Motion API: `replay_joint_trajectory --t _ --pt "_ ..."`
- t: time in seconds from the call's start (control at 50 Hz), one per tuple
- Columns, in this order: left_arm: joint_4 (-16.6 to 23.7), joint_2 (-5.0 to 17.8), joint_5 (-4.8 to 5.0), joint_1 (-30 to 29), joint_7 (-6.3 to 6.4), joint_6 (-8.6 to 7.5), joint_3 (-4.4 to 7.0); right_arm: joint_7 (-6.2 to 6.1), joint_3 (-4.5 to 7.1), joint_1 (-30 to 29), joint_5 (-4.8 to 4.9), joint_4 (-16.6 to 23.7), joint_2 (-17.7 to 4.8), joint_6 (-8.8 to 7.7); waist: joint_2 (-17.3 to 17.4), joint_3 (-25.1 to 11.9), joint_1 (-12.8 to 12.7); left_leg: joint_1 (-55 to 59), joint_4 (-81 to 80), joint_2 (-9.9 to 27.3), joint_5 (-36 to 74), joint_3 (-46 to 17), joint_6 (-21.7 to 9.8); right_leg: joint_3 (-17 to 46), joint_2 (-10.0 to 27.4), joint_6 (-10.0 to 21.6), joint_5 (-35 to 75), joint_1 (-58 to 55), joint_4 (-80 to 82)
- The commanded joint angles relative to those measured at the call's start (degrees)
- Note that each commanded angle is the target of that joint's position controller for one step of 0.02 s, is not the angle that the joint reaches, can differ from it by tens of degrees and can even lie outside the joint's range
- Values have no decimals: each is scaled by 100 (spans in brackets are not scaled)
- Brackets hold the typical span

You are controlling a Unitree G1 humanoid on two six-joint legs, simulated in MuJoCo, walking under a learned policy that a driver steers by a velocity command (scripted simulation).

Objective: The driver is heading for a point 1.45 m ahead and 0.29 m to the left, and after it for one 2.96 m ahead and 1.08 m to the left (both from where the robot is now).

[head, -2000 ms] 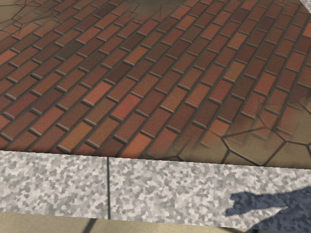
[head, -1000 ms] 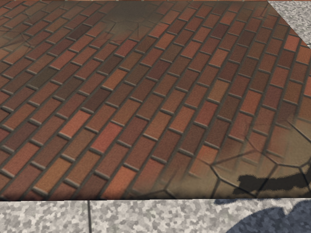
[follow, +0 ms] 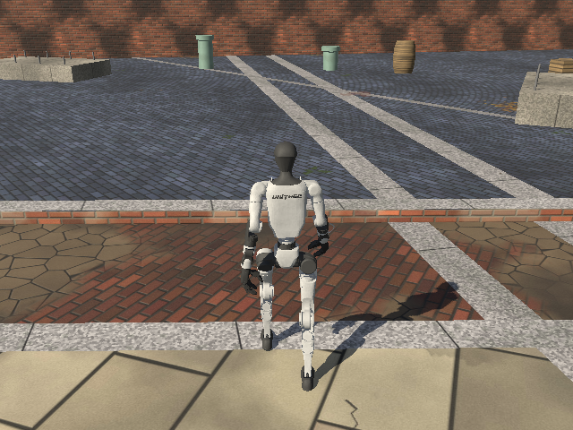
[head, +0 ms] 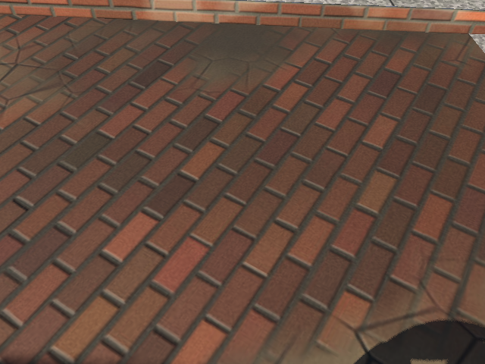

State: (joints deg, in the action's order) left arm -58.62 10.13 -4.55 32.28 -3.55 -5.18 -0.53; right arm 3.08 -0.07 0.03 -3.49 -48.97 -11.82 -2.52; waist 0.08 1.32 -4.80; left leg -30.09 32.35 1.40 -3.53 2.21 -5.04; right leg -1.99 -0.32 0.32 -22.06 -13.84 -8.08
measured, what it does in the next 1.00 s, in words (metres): goes down, turning left: left foot, then right foot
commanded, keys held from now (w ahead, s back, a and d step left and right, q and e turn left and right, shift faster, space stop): w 0.02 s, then w+q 0.56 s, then w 0.36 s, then w+e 0.06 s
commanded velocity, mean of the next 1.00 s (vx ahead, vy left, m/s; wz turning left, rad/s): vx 0.49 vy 0.00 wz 0.31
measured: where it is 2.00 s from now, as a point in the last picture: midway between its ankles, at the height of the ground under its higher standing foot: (225, 214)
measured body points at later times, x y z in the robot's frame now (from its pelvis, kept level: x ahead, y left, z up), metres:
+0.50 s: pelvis +0.29 +0.02 -0.02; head +0.30 +0.02 +0.43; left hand +0.36 +0.28 -0.13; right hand +0.38 -0.22 -0.15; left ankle +0.18 +0.12 -0.65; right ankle +0.32 -0.08 -0.72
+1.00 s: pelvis +0.56 +0.16 -0.14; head +0.58 +0.17 +0.31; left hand +0.41 +0.37 -0.28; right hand +0.78 +0.00 -0.26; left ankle +0.58 +0.25 -0.86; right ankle +0.49 -0.05 -0.68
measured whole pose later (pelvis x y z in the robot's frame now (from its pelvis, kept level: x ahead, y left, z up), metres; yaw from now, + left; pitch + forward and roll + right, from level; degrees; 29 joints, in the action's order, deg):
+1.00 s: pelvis +0.56 +0.16 -0.14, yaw +21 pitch +2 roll +0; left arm -54.5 13.1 3.4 27.4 1.8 -5.0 1.5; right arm 2.6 1.7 7.4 0.7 -50.5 -12.4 -2.8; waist -0.8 -0.1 -4.5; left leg -24.2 34.6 -3.3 -12.6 2.2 -4.8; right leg 5.6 3.8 -0.2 -28.0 29.7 -93.0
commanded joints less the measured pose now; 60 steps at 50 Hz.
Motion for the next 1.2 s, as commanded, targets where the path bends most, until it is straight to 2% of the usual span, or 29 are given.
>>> replay_joint_trajectory --t 0.02,0.04,0.06,0.08,0.1,0.12,0.2,0.3,0.32,0.42,0.44,0.46,0.48,0.5,0.52,0.56,0.62,0.66,0.74,0.76,0.78,0.84,0.88,0.9,0.92,0.94,0.98,1.04,1.2 --pt "273 1125 -89 -125 24 -11 272 -73 314 -126 171 353 -935 -153 -477 195 696 1595 -103 -412 322 349 -305 122 1240 896 5141 1352 -797" --pt "289 1028 -183 -49 26 -44 261 -113 419 906 242 60 -1196 -219 -350 -471 985 2910 358 -409 538 227 -502 -196 864 519 5132 1781 -1950" --pt "257 463 -281 990 -25 -113 85 -111 393 2167 232 -182 -1165 -222 644 -1954 977 5658 260 599 -257 -1682 -1512 -251 217 125 3251 3715 -3757" --pt "224 404 -295 646 -159 -123 35 -181 454 3678 52 -582 -1209 -191 842 -2173 1616 6577 -843 1458 -1351 -3717 -2056 63 -548 -6 -816 4968 -5707" --pt "670 657 -34 -794 -201 -149 179 -167 424 3944 -129 -802 -1136 -348 716 -940 1795 5643 -1536 1330 -2396 -3919 -1482 826 -355 336 -962 6020 -7005" --pt "814 869 69 -1342 -56 -211 261 -186 449 2961 -45 -607 -1163 -468 433 -3 1468 4216 -1718 1317 -2482 -3520 -1214 935 106 505 -376 6222 -7119" --pt "1027 260 -165 -1310 277 -69 26 -190 104 1457 46 -308 -187 -537 -84 176 392 1515 -2362 1050 -1199 -2520 -1244 930 768 468 15 4599 -5819" --pt "1623 356 -17 -2234 259 129 -90 77 289 1540 -64 -236 -836 -659 166 182 521 -306 -2406 129 -622 -1243 -1044 99 384 -19 1425 3139 -3787" --pt "1569 271 -116 -1802 193 100 -140 129 306 1525 -240 -151 -870 -647 217 60 339 -904 -1906 28 -258 -1126 -968 187 364 10 2681 2460 -4566" --pt "1318 1306 -55 146 411 -57 270 156 442 1177 -134 426 -1155 -739 -190 -315 -559 -702 1013 15 1818 -1698 -854 -207 -118 95 1103 793 -3785" --pt "1070 1429 -26 1273 504 -145 342 232 388 1131 -182 548 -861 -836 -625 -637 -1039 -1069 2921 -481 1390 -1477 -604 252 228 611 1283 -139 -3150" --pt "1197 1596 71 1042 417 -160 226 338 181 2323 -173 288 83 -836 -1437 -1342 -249 -1821 5278 -1263 -2809 -1007 -167 2695 1988 2440 4263 -627 -2589" --pt "1418 1517 -69 498 214 -220 199 344 256 2531 -18 447 -204 -813 -947 -783 39 -2958 6136 -990 -3106 -1309 -94 4474 2860 3116 4204 143 -1736" --pt "1373 1208 44 -358 128 -239 172 206 325 2166 4 462 -562 -678 -583 241 189 -3605 6363 -355 -2355 -1602 -14 4391 3089 2772 2355 1123 -1422" --pt "1469 529 191 -944 120 -230 -37 37 319 1856 -140 539 -708 -521 107 -96 335 -3213 5970 -74 -1664 -1485 100 3660 2664 2354 1594 1768 -1528" --pt "1633 -81 65 -1813 284 -219 -266 -63 147 1657 -380 576 -312 -325 -18 -150 687 -2322 4634 346 -926 -1237 356 2178 1823 1722 1670 2645 -1405" --pt "1108 452 -57 -870 569 -217 -122 207 21 1427 -316 616 -69 -289 -261 82 344 -1173 3677 422 -51 -439 463 736 1181 1336 1380 3403 -1372" --pt "803 244 -41 183 692 -331 -206 295 21 733 -313 741 -276 -392 -48 140 -214 -2590 1757 600 2326 -671 451 588 1015 1174 993 1795 -2080" --pt "619 883 -75 164 173 -307 -89 215 -33 -49 -99 1085 -429 -50 -376 685 14 522 464 263 3051 -52 345 509 1154 1204 -358 4240 -1679" --pt "674 1302 898 -363 424 -202 240 200 140 -634 985 1247 -719 -117 6 804 62 525 119 -61 2588 -393 175 538 1138 949 120 4263 -1995" --pt "614 1349 909 -274 494 -114 221 212 87 -704 1052 1235 -643 -138 19 760 66 293 -105 -68 2366 -391 135 425 1236 864 330 3632 -2320" --pt "305 874 649 268 539 193 233 306 153 82 679 649 -549 -181 75 342 128 530 -1295 189 2647 -383 -30 188 1125 585 1188 2012 -4127" --pt "208 783 576 186 459 189 273 197 385 2088 493 -79 -867 -122 166 -494 1109 3664 -1057 211 3073 -201 -284 -132 631 330 1055 3677 -6735" --pt "265 271 582 643 394 78 210 104 399 2713 317 -292 -1165 -103 1160 -1378 1083 5692 640 1163 5369 -1015 -643 34 180 40 -2611 5610 -9337" --pt "459 503 767 956 337 -109 175 27 478 3032 416 -217 -1365 -50 1448 -2367 1248 6546 1167 1784 4968 -2010 -1255 1167 174 54 -2329 6471 -9755" --pt "866 651 917 424 354 -227 201 -32 604 3089 510 -320 -1662 54 1527 -2586 1290 6378 61 2248 1764 -3186 -1801 1038 305 -34 -1995 7233 -9896" --pt "1161 821 837 -754 632 -217 301 -175 433 1594 387 54 -1055 -52 75 -1328 738 3808 -1496 2317 -1146 -3488 -1515 681 652 3 244 7189 -8643" --pt "944 461 556 -436 697 160 357 -95 319 727 278 27 -663 -278 -28 -137 -42 818 -1818 1905 32 -2326 -1221 1098 1063 -351 553 5509 -6846" --pt "1501 406 568 -2454 423 118 369 -482 492 1720 394 -422 -930 -283 265 66 603 1772 -2192 1250 283 -431 -625 649 729 37 2697 5457 -3705"
Velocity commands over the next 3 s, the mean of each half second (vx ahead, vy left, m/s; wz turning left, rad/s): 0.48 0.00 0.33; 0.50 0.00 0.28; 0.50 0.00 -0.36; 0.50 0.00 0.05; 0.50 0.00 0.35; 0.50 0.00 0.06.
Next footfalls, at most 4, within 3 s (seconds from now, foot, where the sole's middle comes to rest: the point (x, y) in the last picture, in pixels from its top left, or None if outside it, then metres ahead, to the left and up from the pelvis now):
0.02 left None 0.20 0.11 -0.76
0.44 right None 0.36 -0.08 -0.76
0.88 left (182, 333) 0.62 0.27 -0.90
1.38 right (249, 245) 0.95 0.08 -0.90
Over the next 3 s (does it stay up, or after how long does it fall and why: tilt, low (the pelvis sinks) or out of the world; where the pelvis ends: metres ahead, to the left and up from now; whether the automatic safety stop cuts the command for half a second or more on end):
stays up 1.66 0.38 -0.14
